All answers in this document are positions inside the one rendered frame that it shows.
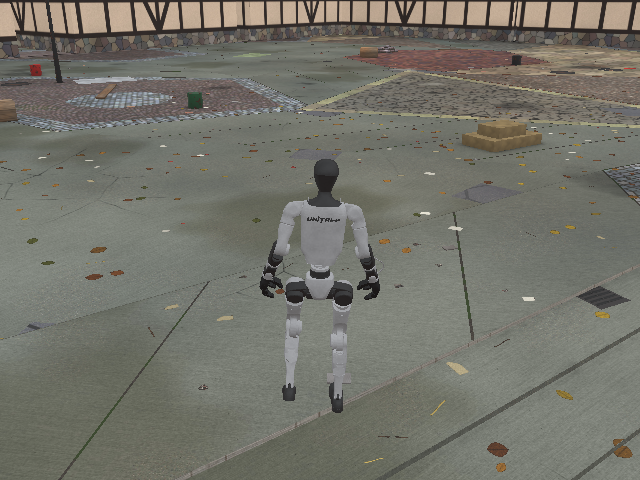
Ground robot right thigh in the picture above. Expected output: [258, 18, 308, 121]
[330, 280, 353, 351]

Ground robot right forearm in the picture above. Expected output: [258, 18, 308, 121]
[360, 244, 379, 283]

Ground robot left forearm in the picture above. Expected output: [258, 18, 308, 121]
[262, 240, 283, 280]

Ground robot left hand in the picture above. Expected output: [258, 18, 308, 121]
[259, 276, 283, 298]

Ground robot left upper arm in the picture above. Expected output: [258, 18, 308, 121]
[273, 201, 304, 256]

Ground robot right hand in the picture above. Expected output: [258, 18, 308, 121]
[357, 279, 380, 300]

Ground robot right shin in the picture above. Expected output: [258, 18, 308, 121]
[332, 333, 347, 399]

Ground robot right upper arm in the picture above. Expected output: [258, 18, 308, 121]
[345, 203, 371, 259]

